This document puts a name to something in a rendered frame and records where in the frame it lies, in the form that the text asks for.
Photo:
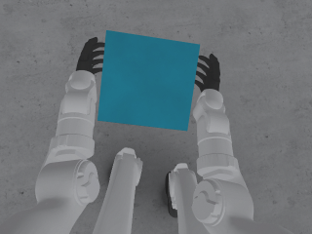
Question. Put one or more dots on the robot left forearm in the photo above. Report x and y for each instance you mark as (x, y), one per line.
(76, 121)

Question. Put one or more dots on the right robot upper arm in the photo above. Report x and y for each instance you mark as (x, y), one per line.
(226, 207)

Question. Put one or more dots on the left robot upper arm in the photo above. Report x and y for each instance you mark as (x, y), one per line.
(63, 190)

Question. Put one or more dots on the robot right hand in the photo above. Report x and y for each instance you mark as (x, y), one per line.
(211, 80)

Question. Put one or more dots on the right robot thigh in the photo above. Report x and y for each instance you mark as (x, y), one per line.
(182, 185)

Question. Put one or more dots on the carton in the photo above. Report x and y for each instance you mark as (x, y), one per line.
(147, 81)

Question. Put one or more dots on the robot right forearm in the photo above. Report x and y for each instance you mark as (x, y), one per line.
(214, 141)

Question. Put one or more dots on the robot left hand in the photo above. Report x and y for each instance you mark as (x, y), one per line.
(86, 61)

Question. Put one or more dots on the left robot shin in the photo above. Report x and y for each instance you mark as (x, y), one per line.
(120, 154)

